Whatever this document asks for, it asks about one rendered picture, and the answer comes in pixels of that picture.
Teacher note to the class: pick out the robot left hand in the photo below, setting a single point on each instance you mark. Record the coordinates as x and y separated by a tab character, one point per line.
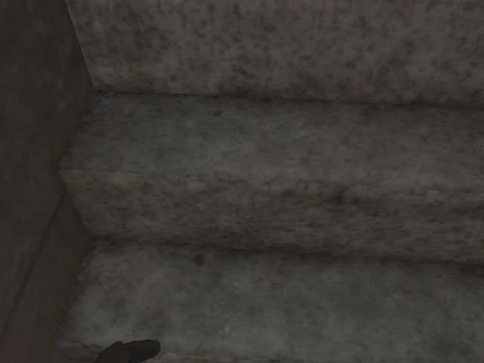
133	352

